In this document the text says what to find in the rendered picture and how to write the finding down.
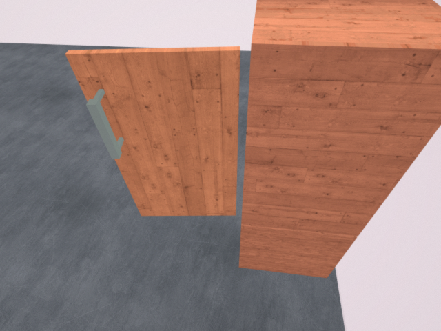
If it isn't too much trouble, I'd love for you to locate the cupboard door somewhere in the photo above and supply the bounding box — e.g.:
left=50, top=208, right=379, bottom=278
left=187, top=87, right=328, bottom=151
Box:
left=65, top=46, right=240, bottom=216

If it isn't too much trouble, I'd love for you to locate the handle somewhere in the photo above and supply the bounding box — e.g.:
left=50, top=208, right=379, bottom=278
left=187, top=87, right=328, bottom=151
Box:
left=86, top=89, right=124, bottom=159

